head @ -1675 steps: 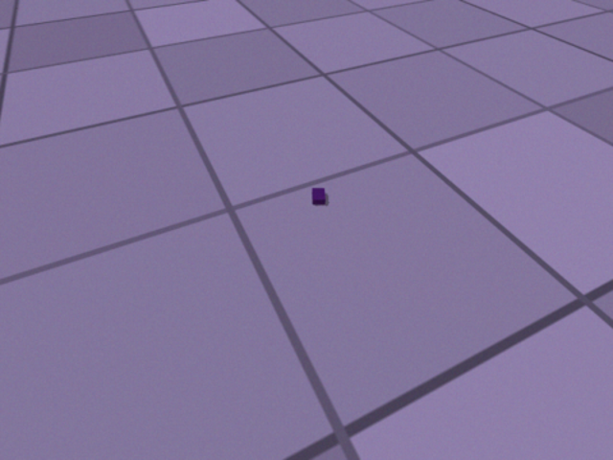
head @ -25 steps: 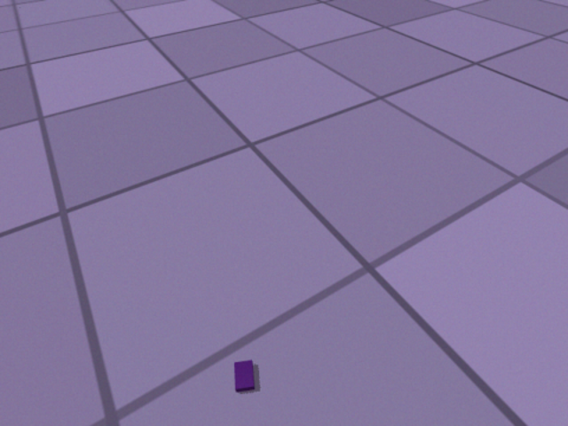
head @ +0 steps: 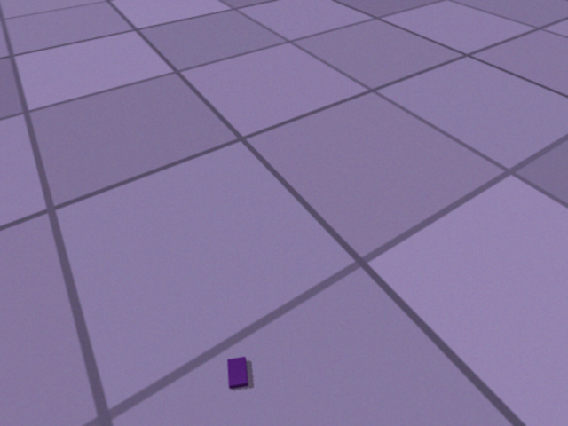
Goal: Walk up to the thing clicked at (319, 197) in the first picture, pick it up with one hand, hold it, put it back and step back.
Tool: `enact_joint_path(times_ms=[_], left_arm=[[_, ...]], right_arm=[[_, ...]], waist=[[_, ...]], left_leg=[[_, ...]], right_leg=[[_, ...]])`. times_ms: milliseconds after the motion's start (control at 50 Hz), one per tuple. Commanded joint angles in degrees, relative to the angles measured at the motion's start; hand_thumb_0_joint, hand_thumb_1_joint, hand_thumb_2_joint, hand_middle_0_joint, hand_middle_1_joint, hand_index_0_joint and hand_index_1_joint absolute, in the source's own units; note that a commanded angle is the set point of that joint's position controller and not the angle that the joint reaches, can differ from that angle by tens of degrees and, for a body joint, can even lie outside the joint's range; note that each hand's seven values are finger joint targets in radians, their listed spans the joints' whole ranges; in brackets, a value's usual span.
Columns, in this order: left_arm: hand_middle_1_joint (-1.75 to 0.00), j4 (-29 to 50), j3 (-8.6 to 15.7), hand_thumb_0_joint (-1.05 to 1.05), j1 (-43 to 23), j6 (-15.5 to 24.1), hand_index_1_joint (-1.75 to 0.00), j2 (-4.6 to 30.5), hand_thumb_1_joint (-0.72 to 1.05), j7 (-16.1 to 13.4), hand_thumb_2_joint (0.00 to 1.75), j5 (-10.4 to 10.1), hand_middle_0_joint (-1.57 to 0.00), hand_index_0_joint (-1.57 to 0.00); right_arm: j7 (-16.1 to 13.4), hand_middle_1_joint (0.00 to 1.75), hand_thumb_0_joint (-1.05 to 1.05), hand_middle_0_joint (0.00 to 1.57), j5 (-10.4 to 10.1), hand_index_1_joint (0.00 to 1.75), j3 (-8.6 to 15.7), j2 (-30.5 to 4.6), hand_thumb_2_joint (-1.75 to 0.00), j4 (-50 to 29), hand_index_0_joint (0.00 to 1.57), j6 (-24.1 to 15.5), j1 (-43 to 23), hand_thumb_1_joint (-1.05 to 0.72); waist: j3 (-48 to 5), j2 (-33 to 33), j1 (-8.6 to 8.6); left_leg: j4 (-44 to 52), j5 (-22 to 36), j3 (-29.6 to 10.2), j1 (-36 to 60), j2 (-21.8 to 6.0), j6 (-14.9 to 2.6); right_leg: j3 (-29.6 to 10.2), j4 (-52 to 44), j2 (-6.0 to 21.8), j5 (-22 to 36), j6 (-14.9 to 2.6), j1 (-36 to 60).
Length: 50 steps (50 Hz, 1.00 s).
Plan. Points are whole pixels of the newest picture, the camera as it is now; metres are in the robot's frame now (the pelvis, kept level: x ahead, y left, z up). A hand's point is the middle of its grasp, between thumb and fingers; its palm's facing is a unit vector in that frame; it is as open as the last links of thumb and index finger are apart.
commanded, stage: stand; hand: left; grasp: from above
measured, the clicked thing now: (237, 372) +0.44 +0.17 -0.76
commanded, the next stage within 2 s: step back in 1.20 s
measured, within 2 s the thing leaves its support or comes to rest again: neither
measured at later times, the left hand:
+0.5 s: hand out of the picture +0.08 +0.25 -0.16, palm faces +0.01 -0.94 -0.34, open 7.3 cm
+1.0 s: hand out of the picture +0.08 +0.25 -0.16, palm faces +0.00 -0.94 -0.34, open 7.3 cm
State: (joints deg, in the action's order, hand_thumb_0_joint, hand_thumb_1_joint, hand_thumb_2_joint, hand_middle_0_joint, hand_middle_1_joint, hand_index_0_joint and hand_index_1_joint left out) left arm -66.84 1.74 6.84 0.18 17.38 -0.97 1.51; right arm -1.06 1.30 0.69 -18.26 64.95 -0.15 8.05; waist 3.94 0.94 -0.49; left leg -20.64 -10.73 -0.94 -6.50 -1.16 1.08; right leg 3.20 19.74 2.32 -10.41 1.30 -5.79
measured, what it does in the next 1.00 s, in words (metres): stands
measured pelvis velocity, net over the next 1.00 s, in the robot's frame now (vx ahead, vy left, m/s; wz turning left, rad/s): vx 0.01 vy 0.00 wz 0.00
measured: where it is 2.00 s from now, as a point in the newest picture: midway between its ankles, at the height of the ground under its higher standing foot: outside the picture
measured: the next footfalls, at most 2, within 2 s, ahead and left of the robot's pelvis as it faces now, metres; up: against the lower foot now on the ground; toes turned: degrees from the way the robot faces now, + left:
right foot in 1.86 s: -0.09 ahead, -0.10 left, +0.00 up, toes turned -2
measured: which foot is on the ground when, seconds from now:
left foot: down 0.00-1.00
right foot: down 0.00-1.00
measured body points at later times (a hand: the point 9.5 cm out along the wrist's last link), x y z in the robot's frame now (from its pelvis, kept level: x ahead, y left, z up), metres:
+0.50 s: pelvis +0.01 +0.00 +0.00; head +0.02 -0.01 +0.45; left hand +0.08 +0.29 -0.13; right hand +0.08 -0.29 -0.14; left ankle +0.01 +0.13 -0.75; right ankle +0.01 -0.13 -0.75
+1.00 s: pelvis +0.01 +0.00 +0.00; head +0.02 -0.01 +0.45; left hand +0.08 +0.30 -0.13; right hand +0.08 -0.30 -0.14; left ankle +0.01 +0.13 -0.75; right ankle +0.01 -0.13 -0.75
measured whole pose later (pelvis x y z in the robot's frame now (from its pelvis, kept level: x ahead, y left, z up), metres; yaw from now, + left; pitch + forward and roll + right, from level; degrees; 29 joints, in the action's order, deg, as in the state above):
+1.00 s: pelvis +0.01 +0.00 +0.00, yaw +0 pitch -3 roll +0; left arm -66.1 1.4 5.9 0.4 18.6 -0.2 1.1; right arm -0.5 1.1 0.1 -19.2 64.9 -0.5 6.6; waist 3.4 0.9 -0.3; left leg -19.1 -10.8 -0.7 -5.8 -1.3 1.2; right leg 3.0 18.8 2.2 -10.7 1.2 -5.5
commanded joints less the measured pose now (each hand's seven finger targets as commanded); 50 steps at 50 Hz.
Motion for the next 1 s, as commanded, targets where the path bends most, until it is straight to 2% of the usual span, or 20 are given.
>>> enact_joint_path(times_ms=[0,80,160,280,320,440,520,600,700,740,860,920,980], left_arm=[[-0.3,3.1,2.2,0.0,-1.6,0.9,-0.3,11.5,0.9,-0.4,0.9,-0.3,-0.2,-0.2],[-0.3,3.1,2.2,0.0,-1.7,1.0,-0.3,11.8,0.9,-0.4,0.9,-0.4,-0.2,-0.2],[-0.3,3.2,2.2,0.0,-2.4,1.0,-0.3,11.8,0.9,-0.4,0.9,-0.4,-0.2,-0.2],[-0.3,3.3,2.2,0.0,-2.7,1.0,-0.3,12.1,0.9,-0.3,0.9,-0.5,-0.2,-0.2],[-0.3,3.0,2.1,0.0,-2.1,1.0,-0.3,11.7,0.9,-0.2,0.9,-0.5,-0.2,-0.2],[-0.3,3.5,2.1,0.0,-2.8,1.2,-0.3,12.3,0.9,-0.2,0.9,-0.5,-0.2,-0.2],[-0.3,3.7,2.1,0.0,-2.9,1.4,-0.3,12.4,0.9,-0.1,0.9,-0.5,-0.2,-0.2],[-0.3,3.6,2.1,0.0,-2.9,1.3,-0.3,12.6,0.9,-0.1,0.9,-0.6,-0.2,-0.2],[-0.3,3.8,2.0,0.0,-2.8,1.4,-0.3,12.7,0.9,0.0,0.9,-0.6,-0.2,-0.2],[-0.3,4.0,2.1,0.0,-2.8,1.4,-0.3,12.9,0.9,0.0,0.9,-0.7,-0.2,-0.2],[-0.3,3.9,2.0,0.0,-2.4,1.2,-0.3,12.8,0.9,0.2,0.9,-0.7,-0.2,-0.2],[-0.3,4.2,1.9,0.0,-2.6,1.2,-0.3,13.0,0.9,0.2,0.9,-0.7,-0.2,-0.2],[-0.3,4.1,1.8,0.0,-2.5,1.3,-0.3,13.0,0.9,0.2,0.9,-0.7,-0.2,-0.2]], right_arm=[[-0.5,0.3,0.0,0.2,-0.1,0.3,1.7,-11.1,-0.9,-2.8,0.2,-1.3,-2.1,-0.9],[-0.4,0.3,0.0,0.2,-0.2,0.3,1.7,-11.3,-0.9,-2.9,0.2,-1.4,-2.4,-0.9],[-0.4,0.3,0.0,0.2,-0.2,0.3,1.6,-11.6,-0.9,-2.9,0.2,-1.3,-3.0,-0.9],[-0.4,0.3,0.0,0.2,-0.1,0.3,1.7,-11.6,-0.9,-2.8,0.2,-1.3,-3.4,-0.9],[-0.3,0.3,0.0,0.2,-0.3,0.3,1.7,-11.8,-0.9,-2.8,0.2,-1.3,-3.8,-0.9],[-0.2,0.3,0.0,0.2,-0.3,0.3,1.7,-11.8,-0.9,-3.1,0.2,-1.4,-4.1,-0.9],[-0.1,0.3,0.0,0.2,-0.3,0.3,1.7,-12.2,-0.9,-3.1,0.2,-1.4,-3.8,-0.9],[-0.1,0.3,0.0,0.2,-0.3,0.3,1.7,-12.4,-0.9,-3.1,0.2,-1.2,-3.9,-0.9],[0.1,0.3,0.0,0.2,-0.4,0.3,1.6,-12.5,-0.9,-3.0,0.2,-1.3,-3.6,-0.9],[0.0,0.3,0.0,0.2,-0.4,0.3,1.6,-12.6,-0.9,-3.3,0.2,-1.4,-4.0,-0.9],[0.0,0.3,0.0,0.2,-0.4,0.3,1.5,-12.8,-0.9,-3.0,0.2,-1.5,-3.7,-0.9],[0.0,0.3,0.0,0.2,-0.4,0.3,1.5,-12.7,-0.9,-3.3,0.2,-1.5,-3.9,-0.9],[0.1,0.3,0.0,0.2,-0.4,0.3,1.4,-12.7,-0.9,-3.1,0.2,-1.5,-3.5,-0.9]], waist=[[-3.5,-0.4,-0.15],[-4.5,-1.1,0.0],[-3.6,-0.9,0.03],[-3.9,-0.8,0.06],[-3.9,-0.7,-0.15],[-4.7,-1.0,0.0],[-5.2,-0.9,0.16],[-4.0,-0.3,0.23],[-4.4,-0.6,0.35],[-5.3,0.0,0.18],[-4.4,0.0,0.11],[-5.0,-0.7,0.11],[-4.5,-0.7,0.25]], left_leg=[[4.2,5.9,-4.7,-2.1,-5.4,-2.22],[3.7,9.2,-4.5,-0.3,-5.7,-2.29],[4.1,7.4,-4.5,-1.4,-5.7,-2.31],[4.2,8.3,-4.6,-0.9,-5.8,-2.05],[4.4,6.4,-4.6,-0.9,-5.8,-2.16],[4.0,10.2,-4.4,-0.2,-5.9,-2.16],[3.7,10.2,-4.2,0.0,-6.1,-2.38],[4.3,7.1,-4.4,-1.0,-6.0,-2.25],[4.3,7.7,-4.5,-0.9,-6.0,-2.14],[4.1,9.6,-4.3,-0.5,-6.1,-2.29],[4.9,7.7,-4.5,-0.8,-6.2,-1.99],[4.6,9.4,-4.6,-0.4,-6.4,-2.14],[4.7,8.6,-4.4,-0.8,-6.1,-2.01]], right_leg=[[-4.9,-3.9,5.3,4.7,-1.66,1.9],[-4.7,-3.6,5.4,6.8,-1.62,1.9],[-4.6,-4.2,5.3,5.5,-1.34,1.6],[-4.6,-4.1,5.4,5.7,-1.53,1.7],[-4.6,-4.2,5.4,4.9,-1.54,1.8],[-4.5,-3.8,5.5,7.6,-1.62,2.1],[-4.7,-4.0,5.8,8.6,-1.62,2.6],[-4.8,-4.8,5.6,5.2,-1.54,2.0],[-4.9,-4.6,5.7,6.4,-1.69,2.3],[-4.9,-3.9,6.0,8.8,-1.88,3.1],[-4.9,-4.0,5.7,6.0,-1.8,2.2],[-4.7,-3.8,5.7,6.6,-1.86,2.2],[-4.9,-4.0,5.8,6.7,-1.84,1.9]])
